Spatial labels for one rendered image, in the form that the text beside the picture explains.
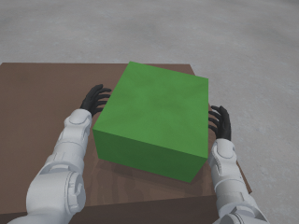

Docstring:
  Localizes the pedestal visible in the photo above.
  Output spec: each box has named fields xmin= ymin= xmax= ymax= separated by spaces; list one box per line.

xmin=0 ymin=63 xmax=252 ymax=224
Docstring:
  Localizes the robot right forearm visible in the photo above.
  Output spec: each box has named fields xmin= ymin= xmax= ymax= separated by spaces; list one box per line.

xmin=207 ymin=138 xmax=270 ymax=224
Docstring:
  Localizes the right robot upper arm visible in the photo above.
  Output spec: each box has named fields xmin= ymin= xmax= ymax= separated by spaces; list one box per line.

xmin=220 ymin=212 xmax=269 ymax=224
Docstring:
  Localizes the robot right hand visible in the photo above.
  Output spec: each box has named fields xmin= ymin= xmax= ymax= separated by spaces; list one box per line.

xmin=208 ymin=105 xmax=232 ymax=141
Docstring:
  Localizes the left robot upper arm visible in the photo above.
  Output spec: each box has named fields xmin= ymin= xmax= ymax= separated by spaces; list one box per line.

xmin=7 ymin=171 xmax=86 ymax=224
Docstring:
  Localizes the robot left hand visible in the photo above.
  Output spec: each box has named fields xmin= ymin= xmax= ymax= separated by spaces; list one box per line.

xmin=79 ymin=84 xmax=112 ymax=117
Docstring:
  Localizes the robot left forearm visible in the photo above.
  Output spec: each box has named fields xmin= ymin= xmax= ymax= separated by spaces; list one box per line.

xmin=26 ymin=108 xmax=93 ymax=213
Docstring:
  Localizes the carton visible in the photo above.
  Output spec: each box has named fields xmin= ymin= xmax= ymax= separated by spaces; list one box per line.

xmin=92 ymin=61 xmax=208 ymax=183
